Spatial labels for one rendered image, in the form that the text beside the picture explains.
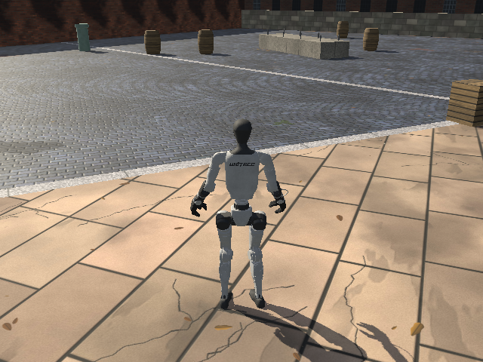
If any robot right hand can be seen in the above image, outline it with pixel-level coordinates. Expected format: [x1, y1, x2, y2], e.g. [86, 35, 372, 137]
[269, 201, 286, 213]

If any left robot upper arm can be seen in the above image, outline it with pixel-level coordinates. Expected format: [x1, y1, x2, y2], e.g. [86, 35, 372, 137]
[203, 152, 226, 192]

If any right robot forearm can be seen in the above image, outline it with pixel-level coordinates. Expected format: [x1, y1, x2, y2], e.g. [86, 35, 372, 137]
[271, 180, 285, 204]

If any left robot forearm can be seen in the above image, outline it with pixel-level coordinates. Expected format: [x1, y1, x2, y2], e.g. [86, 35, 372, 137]
[193, 180, 210, 205]

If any humanoid robot head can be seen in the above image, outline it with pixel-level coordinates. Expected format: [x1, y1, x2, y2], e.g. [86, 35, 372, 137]
[229, 118, 255, 155]

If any robot right shin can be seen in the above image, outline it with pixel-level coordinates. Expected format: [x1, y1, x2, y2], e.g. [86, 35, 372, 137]
[250, 248, 263, 299]

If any robot left hand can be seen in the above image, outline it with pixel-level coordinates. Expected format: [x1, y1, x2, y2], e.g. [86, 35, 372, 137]
[190, 200, 207, 217]

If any right robot upper arm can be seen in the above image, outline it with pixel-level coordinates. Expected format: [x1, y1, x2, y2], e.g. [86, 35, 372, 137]
[258, 152, 278, 192]

